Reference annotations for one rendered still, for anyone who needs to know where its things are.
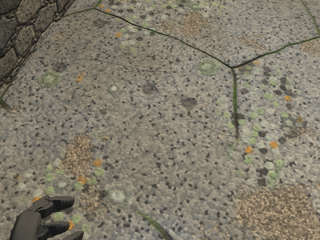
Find robot left hand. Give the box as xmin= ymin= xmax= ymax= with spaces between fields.
xmin=7 ymin=195 xmax=84 ymax=240

